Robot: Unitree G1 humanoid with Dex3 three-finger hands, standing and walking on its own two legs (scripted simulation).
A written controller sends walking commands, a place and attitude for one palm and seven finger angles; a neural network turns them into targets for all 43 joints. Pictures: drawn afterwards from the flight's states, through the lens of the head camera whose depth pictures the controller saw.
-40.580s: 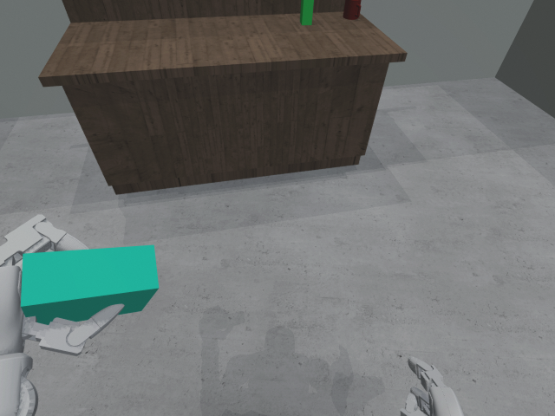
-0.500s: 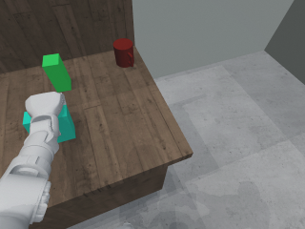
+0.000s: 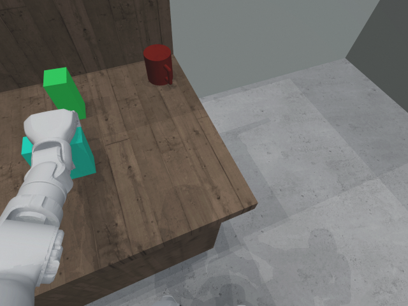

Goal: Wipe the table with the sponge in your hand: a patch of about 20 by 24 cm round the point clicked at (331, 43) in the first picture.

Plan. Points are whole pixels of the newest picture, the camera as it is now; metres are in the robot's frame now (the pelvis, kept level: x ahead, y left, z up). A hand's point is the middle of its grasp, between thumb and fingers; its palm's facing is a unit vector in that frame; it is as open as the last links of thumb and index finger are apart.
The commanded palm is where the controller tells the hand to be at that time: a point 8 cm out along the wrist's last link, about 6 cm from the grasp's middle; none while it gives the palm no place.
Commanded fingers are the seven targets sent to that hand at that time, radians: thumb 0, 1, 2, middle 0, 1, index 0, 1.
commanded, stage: slide across to the middle lane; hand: left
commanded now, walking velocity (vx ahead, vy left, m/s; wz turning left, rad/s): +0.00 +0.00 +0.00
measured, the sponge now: (65, 161) +0.42 +0.32 -0.03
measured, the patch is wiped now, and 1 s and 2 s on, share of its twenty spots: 0.35 0.55 0.80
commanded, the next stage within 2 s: wipe back along the middle lane in 0.40 s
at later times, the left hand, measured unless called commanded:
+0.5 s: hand (91, 139) +0.45 +0.25 +0.02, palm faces -0.12 +0.00 -0.99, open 9.1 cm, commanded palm +0.43 +0.22 +0.06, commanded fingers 0.00 0.10 1.30 -1.20 -1.60 -1.20 -1.60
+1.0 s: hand (101, 153) +0.42 +0.22 +0.02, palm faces -0.09 -0.01 -1.00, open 9.1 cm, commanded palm +0.38 +0.20 +0.04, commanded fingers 0.00 0.10 1.30 -1.20 -1.60 -1.20 -1.60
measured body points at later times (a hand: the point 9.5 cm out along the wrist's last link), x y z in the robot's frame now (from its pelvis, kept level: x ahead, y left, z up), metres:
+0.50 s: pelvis +0.02 +0.00 +0.01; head +0.09 +0.00 +0.45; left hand +0.45 +0.25 +0.07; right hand +0.10 -0.27 -0.13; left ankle +0.02 +0.09 -0.71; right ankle -0.01 -0.12 -0.71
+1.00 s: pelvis +0.02 -0.01 +0.01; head +0.06 -0.02 +0.46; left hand +0.42 +0.22 +0.07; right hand +0.12 -0.27 -0.12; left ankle +0.02 +0.09 -0.71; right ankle -0.01 -0.12 -0.71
